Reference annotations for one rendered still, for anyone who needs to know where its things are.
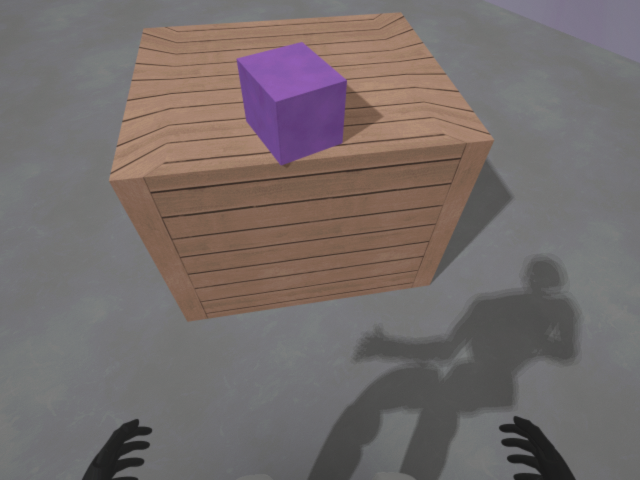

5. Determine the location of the right robot hand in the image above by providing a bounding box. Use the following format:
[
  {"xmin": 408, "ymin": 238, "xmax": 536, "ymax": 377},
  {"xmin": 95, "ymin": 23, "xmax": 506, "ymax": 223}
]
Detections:
[{"xmin": 499, "ymin": 416, "xmax": 576, "ymax": 480}]

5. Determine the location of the carton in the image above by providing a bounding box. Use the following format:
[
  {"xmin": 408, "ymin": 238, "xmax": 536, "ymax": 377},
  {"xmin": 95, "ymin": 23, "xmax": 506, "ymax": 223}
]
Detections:
[{"xmin": 237, "ymin": 42, "xmax": 347, "ymax": 165}]

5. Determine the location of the pedestal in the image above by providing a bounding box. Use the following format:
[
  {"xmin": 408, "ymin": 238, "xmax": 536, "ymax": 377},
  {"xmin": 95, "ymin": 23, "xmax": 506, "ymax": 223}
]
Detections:
[{"xmin": 109, "ymin": 12, "xmax": 494, "ymax": 322}]

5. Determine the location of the left robot hand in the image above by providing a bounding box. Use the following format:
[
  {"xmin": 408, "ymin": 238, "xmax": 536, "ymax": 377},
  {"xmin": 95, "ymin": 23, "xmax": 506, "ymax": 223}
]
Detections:
[{"xmin": 82, "ymin": 419, "xmax": 152, "ymax": 480}]

